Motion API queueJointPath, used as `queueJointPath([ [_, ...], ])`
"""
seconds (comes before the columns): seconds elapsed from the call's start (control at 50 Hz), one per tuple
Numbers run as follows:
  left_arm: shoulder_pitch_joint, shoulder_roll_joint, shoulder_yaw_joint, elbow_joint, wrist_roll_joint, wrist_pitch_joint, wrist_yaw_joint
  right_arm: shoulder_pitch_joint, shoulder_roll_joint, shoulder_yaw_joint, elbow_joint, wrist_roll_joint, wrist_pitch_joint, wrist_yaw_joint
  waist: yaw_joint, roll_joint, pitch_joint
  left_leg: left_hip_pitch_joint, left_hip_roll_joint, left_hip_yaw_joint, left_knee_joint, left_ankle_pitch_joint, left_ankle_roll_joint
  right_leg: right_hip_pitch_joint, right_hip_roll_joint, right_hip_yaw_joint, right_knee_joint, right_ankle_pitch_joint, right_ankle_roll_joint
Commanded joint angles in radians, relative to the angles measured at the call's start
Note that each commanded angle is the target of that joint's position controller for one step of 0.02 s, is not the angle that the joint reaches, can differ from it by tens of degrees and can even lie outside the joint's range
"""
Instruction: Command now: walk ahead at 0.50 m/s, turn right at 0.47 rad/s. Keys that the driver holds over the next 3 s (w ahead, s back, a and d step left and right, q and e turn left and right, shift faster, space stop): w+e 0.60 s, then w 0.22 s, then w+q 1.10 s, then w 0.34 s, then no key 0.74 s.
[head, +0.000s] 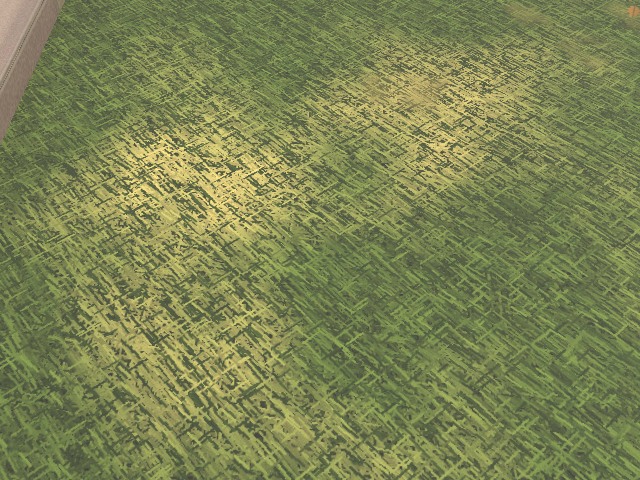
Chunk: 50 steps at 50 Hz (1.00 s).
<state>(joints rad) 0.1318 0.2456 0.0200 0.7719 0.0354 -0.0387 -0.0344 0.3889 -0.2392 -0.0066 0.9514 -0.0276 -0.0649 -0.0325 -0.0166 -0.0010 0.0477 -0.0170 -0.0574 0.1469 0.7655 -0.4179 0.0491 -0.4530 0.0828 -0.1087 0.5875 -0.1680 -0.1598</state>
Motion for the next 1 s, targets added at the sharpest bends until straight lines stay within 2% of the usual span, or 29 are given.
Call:
queueJointPath([
  [0.02,0.311,0.276,0.099,0.039,-0.044,0.016,0.019,-0.068,-0.152,-0.026,-0.155,-0.014,-0.042,0.022,0.125,-0.054,-0.283,-0.725,0.011,-0.244,0.772,-0.022,-0.021,0.746,-0.401,0.793,-0.247,0.051,-0.310],
  [0.04,0.248,0.232,0.088,0.027,-0.040,0.018,0.024,-0.123,-0.148,-0.022,-0.181,-0.001,-0.055,0.031,0.099,-0.015,-0.154,-0.743,0.062,-0.247,0.705,0.059,-0.021,0.605,-0.388,0.681,-0.293,0.016,-0.276],
  [0.06,0.211,0.166,0.072,0.031,-0.032,0.020,0.025,-0.117,-0.150,-0.023,-0.180,0.003,-0.059,0.033,0.048,0.065,-0.049,-0.698,0.100,-0.224,0.593,0.094,-0.021,0.444,-0.349,0.594,-0.335,0.072,-0.223],
  [0.08,0.187,0.141,0.064,0.031,-0.031,0.012,0.027,-0.128,-0.139,-0.022,-0.187,-0.010,-0.041,0.033,0.016,0.077,-0.006,-0.650,0.124,-0.224,0.518,0.092,-0.035,0.343,-0.297,0.526,-0.347,0.133,-0.187],
  [0.12,0.176,0.144,0.061,0.030,-0.030,-0.007,0.027,-0.095,-0.110,-0.012,-0.186,-0.029,0.003,0.037,-0.014,0.034,-0.007,-0.566,0.133,-0.197,0.426,0.100,-0.066,0.237,-0.230,0.432,-0.370,0.232,-0.164],
  [0.16,0.197,0.176,0.071,0.038,-0.033,-0.022,0.023,-0.126,-0.095,-0.006,-0.209,-0.028,0.021,0.041,-0.016,0.002,-0.015,-0.554,0.136,-0.166,0.319,0.149,-0.090,0.199,-0.190,0.383,-0.378,0.302,-0.153],
  [0.26,0.282,0.191,0.082,0.049,-0.040,-0.015,0.027,-0.337,-0.086,0.004,-0.284,-0.016,0.020,0.049,0.068,-0.059,-0.014,-0.580,0.118,-0.141,0.005,0.375,-0.115,0.260,-0.135,0.367,-0.347,0.313,-0.073],
  [0.34,0.332,0.203,0.089,0.047,-0.024,-0.006,0.034,-0.434,-0.101,0.008,-0.323,-0.004,0.006,0.050,0.114,-0.073,-0.031,-0.576,0.079,-0.148,-0.121,0.384,-0.100,0.371,-0.164,0.427,-0.273,0.391,-0.055],
  [0.38,0.300,0.215,0.093,0.029,-0.017,-0.007,0.041,-0.408,-0.125,0.002,-0.325,-0.001,-0.005,0.048,0.086,-0.082,-0.037,-0.491,0.066,-0.173,-0.198,0.335,-0.078,0.380,-0.187,0.472,-0.230,0.393,-0.031],
  [0.42,0.237,0.233,0.096,0.009,-0.015,-0.013,0.040,-0.251,-0.169,-0.017,-0.280,0.001,-0.017,0.038,0.005,-0.080,-0.089,-0.263,0.029,-0.171,-0.270,0.259,-0.045,0.331,-0.170,0.488,-0.107,0.464,0.005],
  [0.44,0.226,0.216,0.089,0.007,-0.024,-0.022,0.031,-0.123,-0.204,-0.032,-0.250,-0.009,-0.031,0.026,-0.064,-0.019,-0.160,-0.074,0.076,-0.207,-0.329,0.266,-0.013,0.273,-0.107,0.437,0.078,0.430,0.030],
  [0.46,0.238,0.132,0.065,-0.025,-0.037,-0.034,0.026,0.044,-0.278,-0.052,-0.246,-0.031,-0.036,0.007,-0.117,0.107,-0.318,0.150,0.327,-0.454,-0.365,0.030,0.039,0.165,-0.046,0.339,0.358,0.154,0.052],
  [0.48,0.349,0.081,0.053,-0.060,-0.053,-0.029,0.023,0.002,-0.353,-0.072,-0.252,-0.034,-0.015,0.004,-0.029,0.335,-0.364,0.287,0.520,-0.909,-0.496,-0.058,0.146,-0.132,0.086,0.229,0.564,-0.422,0.077],
  [0.5,0.335,0.163,0.061,-0.020,-0.019,-0.009,0.033,-0.052,-0.263,-0.065,-0.257,-0.020,-0.002,0.009,-0.013,0.163,-0.249,0.187,0.496,-0.899,-0.489,-0.168,0.157,-0.223,-0.020,0.226,0.663,-0.350,0.070],
  [0.52,0.261,0.174,0.065,-0.020,-0.012,-0.003,0.025,-0.104,-0.173,-0.045,-0.270,-0.012,-0.001,0.014,-0.018,0.053,-0.140,0.071,0.439,-0.727,-0.498,-0.113,0.134,-0.216,-0.054,0.217,0.655,-0.247,0.075],
  [0.54,0.224,0.153,0.062,-0.027,-0.013,-0.001,0.016,-0.132,-0.138,-0.036,-0.264,-0.012,-0.003,0.018,-0.006,0.035,-0.081,-0.015,0.387,-0.580,-0.522,0.045,0.114,-0.194,-0.084,0.206,0.618,-0.191,0.087],
  [0.56,0.206,0.144,0.062,-0.031,-0.003,0.008,0.007,-0.128,-0.128,-0.034,-0.254,-0.011,-0.009,0.017,0.001,0.076,-0.058,-0.059,0.348,-0.478,-0.536,0.154,0.096,-0.177,-0.107,0.196,0.591,-0.172,0.097],
  [0.6,0.208,0.125,0.058,-0.036,0.003,0.028,-0.009,-0.102,-0.125,-0.035,-0.229,0.000,-0.025,0.021,0.016,0.120,-0.053,-0.095,0.312,-0.355,-0.554,0.324,0.088,-0.153,-0.117,0.179,0.585,-0.145,0.113],
  [0.64,0.168,0.105,0.051,-0.058,0.004,0.034,-0.017,-0.069,-0.127,-0.039,-0.206,0.008,-0.042,0.030,0.019,0.107,-0.052,-0.096,0.312,-0.301,-0.574,0.427,0.109,-0.179,-0.117,0.186,0.564,-0.110,0.120],
  [0.68,0.117,0.092,0.044,-0.077,0.006,0.033,-0.021,-0.050,-0.131,-0.043,-0.187,0.007,-0.049,0.036,0.017,0.100,-0.036,-0.089,0.311,-0.252,-0.602,0.454,0.125,-0.221,-0.117,0.193,0.509,-0.058,0.130],
  [0.76,-0.019,0.061,0.021,-0.117,0.004,0.023,-0.029,-0.032,-0.131,-0.045,-0.152,0.008,-0.044,0.044,-0.001,0.101,0.000,-0.108,0.264,-0.129,-0.622,0.494,0.110,-0.179,-0.114,0.136,0.244,0.072,0.139],
  [0.84,-0.127,0.058,0.006,-0.150,0.003,0.012,-0.031,0.048,-0.162,-0.054,-0.099,0.013,-0.032,0.042,-0.031,0.103,0.013,-0.068,0.290,-0.122,-0.598,0.553,0.102,-0.075,-0.113,0.054,0.057,0.052,0.109],
  [0.88,-0.120,0.070,0.008,-0.151,0.007,0.002,-0.019,0.069,-0.180,-0.057,-0.074,0.013,-0.019,0.041,-0.018,0.102,0.011,-0.020,0.308,-0.149,-0.534,0.677,0.103,-0.021,-0.095,0.034,-0.002,-0.013,0.084],
  [0.9,-0.062,0.078,0.012,-0.132,0.010,-0.005,-0.011,0.067,-0.191,-0.060,-0.066,0.013,-0.014,0.040,0.013,0.096,-0.015,-0.007,0.300,-0.146,-0.450,0.803,0.095,0.063,-0.070,0.029,-0.047,-0.034,0.071],
  [0.92,0.069,0.094,0.023,-0.086,0.018,-0.018,-0.001,0.064,-0.189,-0.058,-0.058,0.019,-0.009,0.039,0.078,0.058,-0.082,-0.037,0.262,-0.115,-0.286,0.869,0.078,0.241,-0.048,0.026,-0.123,0.006,0.052],
  [0.94,0.234,0.151,0.043,-0.036,0.038,-0.029,0.014,0.061,-0.159,-0.047,-0.073,0.024,-0.013,0.041,0.141,0.006,-0.199,-0.179,0.213,-0.093,-0.071,0.695,0.057,0.496,-0.144,0.123,-0.124,-0.023,0.022],
  [0.96,0.342,0.264,0.069,-0.034,0.053,-0.032,0.032,0.091,-0.044,-0.019,-0.134,0.041,-0.017,0.049,0.153,-0.209,-0.342,-0.494,0.087,-0.041,0.276,0.140,0.012,0.782,-0.480,0.535,-0.181,-0.106,-0.050],
  [0.98,0.348,0.283,0.079,-0.027,0.012,-0.019,0.038,0.105,-0.118,-0.046,-0.117,0.029,-0.005,0.036,0.151,-0.209,-0.373,-0.599,0.018,-0.160,0.440,-0.109,0.020,0.733,-0.551,0.737,-0.279,-0.042,-0.101],
  [1.0,0.266,0.215,0.062,-0.028,-0.003,-0.016,0.038,0.049,-0.141,-0.058,-0.117,0.022,0.004,0.033,0.112,-0.116,-0.225,-0.640,0.077,-0.221,0.472,-0.043,0.031,0.621,-0.493,0.574,-0.282,-0.056,-0.075],
])
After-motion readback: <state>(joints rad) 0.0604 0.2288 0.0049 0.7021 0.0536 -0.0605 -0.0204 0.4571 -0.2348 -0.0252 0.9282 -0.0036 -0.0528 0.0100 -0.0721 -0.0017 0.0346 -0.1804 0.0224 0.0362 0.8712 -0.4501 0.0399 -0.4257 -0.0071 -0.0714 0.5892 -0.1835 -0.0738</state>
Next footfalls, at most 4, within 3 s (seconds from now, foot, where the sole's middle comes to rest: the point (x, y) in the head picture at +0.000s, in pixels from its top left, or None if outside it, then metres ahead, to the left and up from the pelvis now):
0.44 left None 0.44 0.09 -0.75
0.94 right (434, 420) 0.57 -0.22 -0.75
1.46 left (374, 289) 0.90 -0.11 -0.75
2.00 right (425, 195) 1.21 -0.28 -0.75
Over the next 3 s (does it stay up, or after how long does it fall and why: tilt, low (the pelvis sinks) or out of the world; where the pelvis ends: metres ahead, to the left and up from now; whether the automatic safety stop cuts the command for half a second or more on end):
stays up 1.32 -0.14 0.03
